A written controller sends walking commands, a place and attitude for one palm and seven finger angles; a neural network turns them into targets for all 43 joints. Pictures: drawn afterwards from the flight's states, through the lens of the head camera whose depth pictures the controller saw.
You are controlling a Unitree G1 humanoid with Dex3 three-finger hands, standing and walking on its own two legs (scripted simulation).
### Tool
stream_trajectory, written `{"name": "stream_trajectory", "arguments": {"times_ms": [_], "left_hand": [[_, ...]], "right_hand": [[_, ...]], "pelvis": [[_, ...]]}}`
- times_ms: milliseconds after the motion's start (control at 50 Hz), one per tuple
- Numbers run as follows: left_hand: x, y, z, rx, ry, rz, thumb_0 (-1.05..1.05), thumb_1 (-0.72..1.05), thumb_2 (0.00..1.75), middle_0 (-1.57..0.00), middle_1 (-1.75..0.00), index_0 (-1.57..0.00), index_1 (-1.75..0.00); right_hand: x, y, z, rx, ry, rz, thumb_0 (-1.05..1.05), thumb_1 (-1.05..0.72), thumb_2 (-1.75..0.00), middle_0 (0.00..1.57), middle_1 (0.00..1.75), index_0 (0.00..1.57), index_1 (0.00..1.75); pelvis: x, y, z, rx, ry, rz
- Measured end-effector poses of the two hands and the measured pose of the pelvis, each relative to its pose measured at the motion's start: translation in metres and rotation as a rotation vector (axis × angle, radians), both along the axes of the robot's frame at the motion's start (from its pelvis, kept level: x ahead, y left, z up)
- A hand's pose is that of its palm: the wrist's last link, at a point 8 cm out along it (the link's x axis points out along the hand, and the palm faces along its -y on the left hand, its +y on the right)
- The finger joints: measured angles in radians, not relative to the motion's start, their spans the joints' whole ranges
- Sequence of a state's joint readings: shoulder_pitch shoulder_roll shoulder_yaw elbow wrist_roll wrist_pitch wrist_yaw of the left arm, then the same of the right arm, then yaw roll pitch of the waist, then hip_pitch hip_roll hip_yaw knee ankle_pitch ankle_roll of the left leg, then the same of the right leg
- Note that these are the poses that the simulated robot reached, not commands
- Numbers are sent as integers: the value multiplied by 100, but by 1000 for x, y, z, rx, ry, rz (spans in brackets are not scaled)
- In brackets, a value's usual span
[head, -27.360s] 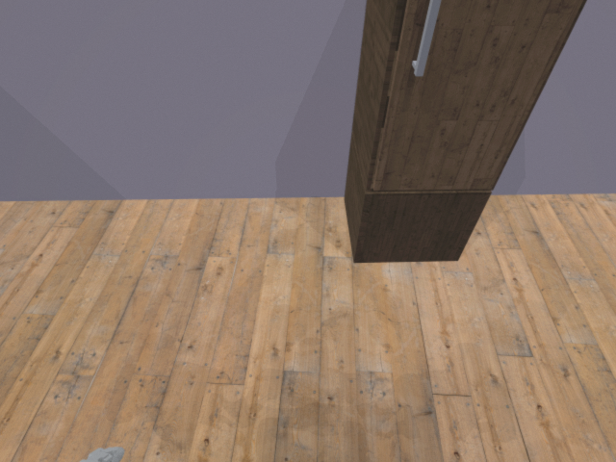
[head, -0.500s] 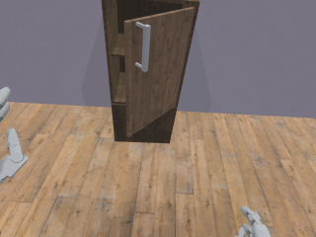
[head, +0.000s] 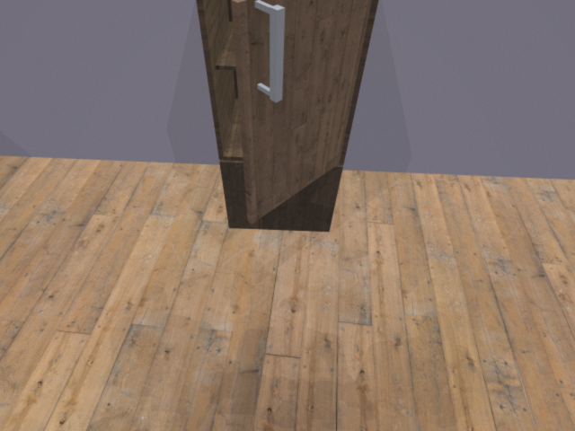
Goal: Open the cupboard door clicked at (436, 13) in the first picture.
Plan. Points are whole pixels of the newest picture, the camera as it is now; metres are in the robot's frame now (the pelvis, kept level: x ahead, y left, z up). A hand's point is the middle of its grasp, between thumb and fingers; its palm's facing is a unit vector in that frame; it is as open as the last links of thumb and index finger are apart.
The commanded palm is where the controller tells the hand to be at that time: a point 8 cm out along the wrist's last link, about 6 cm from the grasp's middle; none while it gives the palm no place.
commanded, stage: let the arm hang, fingers relaxed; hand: left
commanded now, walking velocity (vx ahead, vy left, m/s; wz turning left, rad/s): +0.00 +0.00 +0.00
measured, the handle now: (269, 54) +0.72 +0.07 +0.17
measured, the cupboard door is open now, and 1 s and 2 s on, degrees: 46 46 46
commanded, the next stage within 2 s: look to check the result in 0.80 s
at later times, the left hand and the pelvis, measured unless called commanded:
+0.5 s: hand out of the picture +0.02 +0.23 -0.15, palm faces -0.01 -0.96 -0.27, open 7.3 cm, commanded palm none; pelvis +0.00 +0.03 +0.02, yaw -2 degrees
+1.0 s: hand out of the picture +0.07 +0.25 -0.14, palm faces -0.05 -0.95 -0.31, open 7.4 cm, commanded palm none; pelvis +0.01 +0.03 +0.02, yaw -2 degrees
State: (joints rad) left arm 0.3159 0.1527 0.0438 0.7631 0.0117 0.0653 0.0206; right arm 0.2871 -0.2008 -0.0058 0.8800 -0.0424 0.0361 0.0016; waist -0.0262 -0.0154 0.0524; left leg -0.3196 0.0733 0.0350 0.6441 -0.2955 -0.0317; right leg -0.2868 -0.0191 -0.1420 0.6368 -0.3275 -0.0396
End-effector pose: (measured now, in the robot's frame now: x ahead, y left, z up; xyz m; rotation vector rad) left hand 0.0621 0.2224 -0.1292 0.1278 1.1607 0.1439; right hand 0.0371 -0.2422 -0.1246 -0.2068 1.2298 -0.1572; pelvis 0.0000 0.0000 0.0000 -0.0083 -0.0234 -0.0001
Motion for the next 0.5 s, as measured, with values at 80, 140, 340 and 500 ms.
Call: {"name": "stream_trajectory", "arguments": {"times_ms": [80, 140, 340, 500], "left_hand": [[-38, 15, -3, 11, 132, 17, -3, 100, 90, -21, -30, -21, -30], [-61, 27, 3, 35, 211, 22, -2, 98, 90, -21, -30, -21, -30], [-73, 52, 17, 96, 275, 18, 0, 92, 90, -20, -30, -20, -30], [-42, 54, 18, 94, 207, -16, 0, 91, 90, -20, -30, -20, -30]], "right_hand": [[-22, 9, 3, 6, 106, -2, 1, -91, -90, 20, 30, 20, 30], [-29, 17, 0, 25, 138, -18, 1, -91, -90, 20, 30, 20, 30], [-27, 37, -9, 75, 134, -43, 1, -91, -90, 20, 30, 20, 30], [-27, 36, -8, 69, 129, -60, 0, -91, -90, 20, 30, 20, 30]], "pelvis": [[1, 2, 8, -3, 9, 1], [2, 7, 12, -3, 7, -3], [0, 20, 19, 6, -10, -19], [-1, 26, 20, 11, -14, -27]]}}
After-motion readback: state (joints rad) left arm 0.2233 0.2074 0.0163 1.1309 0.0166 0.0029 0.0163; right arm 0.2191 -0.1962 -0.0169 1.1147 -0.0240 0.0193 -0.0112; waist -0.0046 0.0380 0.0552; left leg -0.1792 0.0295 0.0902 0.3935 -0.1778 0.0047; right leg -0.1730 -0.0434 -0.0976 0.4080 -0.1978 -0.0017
